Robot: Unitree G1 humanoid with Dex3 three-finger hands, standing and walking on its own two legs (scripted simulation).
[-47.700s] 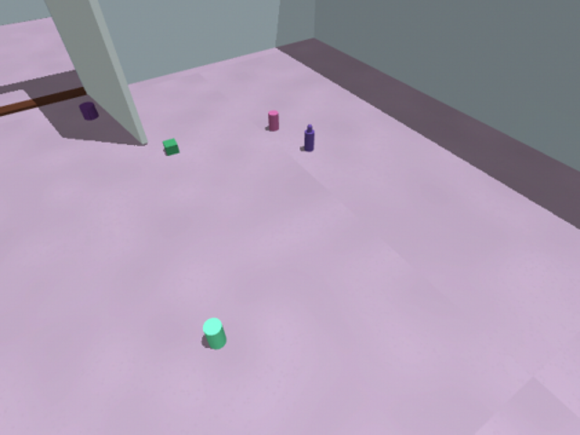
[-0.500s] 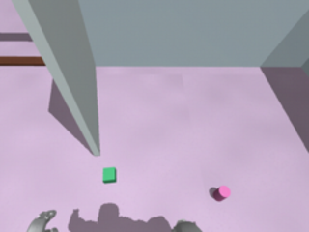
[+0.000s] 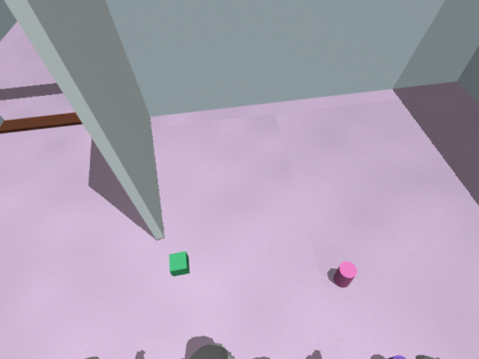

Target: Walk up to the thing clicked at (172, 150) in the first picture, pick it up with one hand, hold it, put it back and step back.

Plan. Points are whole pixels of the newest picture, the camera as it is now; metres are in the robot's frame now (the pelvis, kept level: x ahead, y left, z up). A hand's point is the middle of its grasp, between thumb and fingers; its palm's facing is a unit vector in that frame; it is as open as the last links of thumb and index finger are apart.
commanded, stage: step back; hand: left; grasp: from above
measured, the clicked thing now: (179, 263) +0.58 +0.33 -0.73
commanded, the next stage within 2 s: none
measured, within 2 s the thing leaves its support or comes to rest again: neither
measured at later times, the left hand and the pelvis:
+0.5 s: hand out of the picture -0.09 +0.28 -0.16, palm faces +0.10 -0.93 -0.34, open 7.4 cm; pelvis -0.16 +0.01 +0.01, yaw +4 degrees
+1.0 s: hand out of the picture -0.24 +0.23 -0.13, palm faces +0.07 -0.89 -0.44, open 7.4 cm; pelvis -0.33 -0.05 +0.00, yaw +5 degrees
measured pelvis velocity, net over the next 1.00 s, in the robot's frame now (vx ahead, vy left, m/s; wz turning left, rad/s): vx -0.33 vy -0.05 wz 0.09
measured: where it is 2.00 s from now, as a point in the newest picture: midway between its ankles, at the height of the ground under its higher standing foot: outside the picture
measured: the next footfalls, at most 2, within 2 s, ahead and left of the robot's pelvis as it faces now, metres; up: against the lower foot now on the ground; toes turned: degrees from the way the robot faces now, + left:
left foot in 0.26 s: -0.08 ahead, +0.11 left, +0.00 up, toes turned +4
right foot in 0.70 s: -0.23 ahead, -0.16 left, +0.00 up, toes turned +3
